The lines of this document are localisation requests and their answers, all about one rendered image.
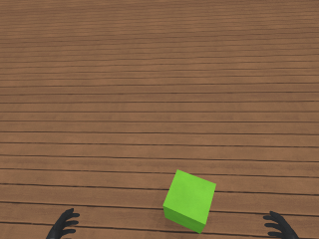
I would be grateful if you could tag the left robot hand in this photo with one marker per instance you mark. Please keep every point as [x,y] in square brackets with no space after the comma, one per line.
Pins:
[57,231]

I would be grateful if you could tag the right robot hand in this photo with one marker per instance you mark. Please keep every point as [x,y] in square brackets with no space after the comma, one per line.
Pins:
[286,231]

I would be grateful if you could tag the carton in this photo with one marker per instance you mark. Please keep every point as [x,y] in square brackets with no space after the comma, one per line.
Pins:
[188,201]

